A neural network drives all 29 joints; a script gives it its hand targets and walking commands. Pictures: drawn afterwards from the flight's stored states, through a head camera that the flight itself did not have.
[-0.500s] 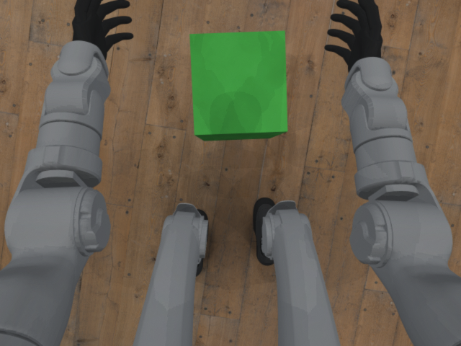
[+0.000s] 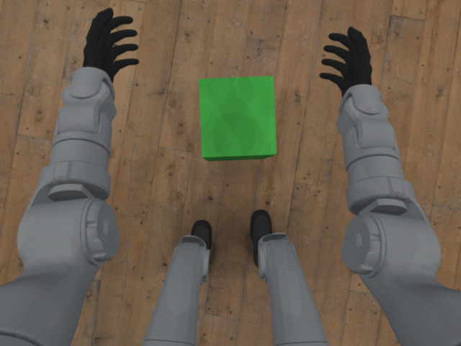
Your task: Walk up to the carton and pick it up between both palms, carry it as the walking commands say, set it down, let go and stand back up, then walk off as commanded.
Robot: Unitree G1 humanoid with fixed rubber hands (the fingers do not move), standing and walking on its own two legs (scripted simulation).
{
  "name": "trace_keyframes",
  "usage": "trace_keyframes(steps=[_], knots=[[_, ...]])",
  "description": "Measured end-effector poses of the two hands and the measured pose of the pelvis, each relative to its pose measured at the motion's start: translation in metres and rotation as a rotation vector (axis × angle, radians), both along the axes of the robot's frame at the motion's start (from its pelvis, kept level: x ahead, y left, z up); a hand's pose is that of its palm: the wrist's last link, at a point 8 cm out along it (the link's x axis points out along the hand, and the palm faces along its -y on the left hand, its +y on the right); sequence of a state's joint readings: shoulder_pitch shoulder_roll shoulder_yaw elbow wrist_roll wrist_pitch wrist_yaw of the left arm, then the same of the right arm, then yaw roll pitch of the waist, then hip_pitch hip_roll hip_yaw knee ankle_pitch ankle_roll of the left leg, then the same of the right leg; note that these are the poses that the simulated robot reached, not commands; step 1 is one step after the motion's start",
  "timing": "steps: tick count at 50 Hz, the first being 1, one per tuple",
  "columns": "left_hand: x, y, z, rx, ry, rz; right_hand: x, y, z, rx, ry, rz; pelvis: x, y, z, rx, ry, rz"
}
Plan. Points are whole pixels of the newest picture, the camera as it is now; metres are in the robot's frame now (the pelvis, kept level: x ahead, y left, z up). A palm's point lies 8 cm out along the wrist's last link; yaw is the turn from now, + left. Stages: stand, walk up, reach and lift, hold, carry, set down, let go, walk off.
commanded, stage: set down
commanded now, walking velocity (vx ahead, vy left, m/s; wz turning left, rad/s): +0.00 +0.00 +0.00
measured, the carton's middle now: (236, 124) +0.51 -0.01 -0.54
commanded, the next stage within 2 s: let go in 0.02 s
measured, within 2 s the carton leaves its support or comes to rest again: neither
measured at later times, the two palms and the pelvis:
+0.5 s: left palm (62, 154) +0.38 +0.22 -0.03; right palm (409, 169) +0.36 -0.22 -0.03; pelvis +0.05 +0.00 +0.07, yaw +0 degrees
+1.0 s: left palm (8, 293) +0.24 +0.23 +0.04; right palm out of the picture +0.23 -0.23 +0.04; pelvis +0.07 +0.00 +0.11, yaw +0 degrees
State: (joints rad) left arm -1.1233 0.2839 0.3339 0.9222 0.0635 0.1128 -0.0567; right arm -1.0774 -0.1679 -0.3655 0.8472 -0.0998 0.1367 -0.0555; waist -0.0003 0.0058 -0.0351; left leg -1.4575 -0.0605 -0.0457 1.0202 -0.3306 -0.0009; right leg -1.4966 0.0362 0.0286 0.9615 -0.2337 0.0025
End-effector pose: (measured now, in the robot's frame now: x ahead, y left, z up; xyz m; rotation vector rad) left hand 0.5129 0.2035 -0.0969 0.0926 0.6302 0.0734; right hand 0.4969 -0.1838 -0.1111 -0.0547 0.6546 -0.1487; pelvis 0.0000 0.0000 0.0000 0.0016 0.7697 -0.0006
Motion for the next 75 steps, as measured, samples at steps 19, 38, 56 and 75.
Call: trace_keyframes(steps=[19, 38, 56, 75], knots=[[-0.094, 0.015, 0.037, 0.091, 0.101, -0.03, -0.092, -0.028, 0.047, -0.078, 0.105, 0.078, 0.043, 0.0, 0.046, 0.003, -0.148, -0.007], [-0.234, 0.023, 0.116, 0.086, 0.147, -0.039, -0.237, -0.048, 0.129, -0.068, 0.147, 0.085, 0.068, -0.002, 0.098, -0.008, -0.568, -0.009], [-0.273, 0.022, 0.137, 0.058, 0.163, -0.015, -0.257, -0.049, 0.149, -0.072, 0.153, 0.118, 0.076, -0.006, 0.105, -0.012, -0.847, 0.003], [-0.296, 0.049, 0.109, 0.173, 0.247, 0.044, -0.285, -0.075, 0.12, -0.175, 0.262, 0.072, 0.103, -0.006, 0.101, -0.002, -0.737, 0.019]])
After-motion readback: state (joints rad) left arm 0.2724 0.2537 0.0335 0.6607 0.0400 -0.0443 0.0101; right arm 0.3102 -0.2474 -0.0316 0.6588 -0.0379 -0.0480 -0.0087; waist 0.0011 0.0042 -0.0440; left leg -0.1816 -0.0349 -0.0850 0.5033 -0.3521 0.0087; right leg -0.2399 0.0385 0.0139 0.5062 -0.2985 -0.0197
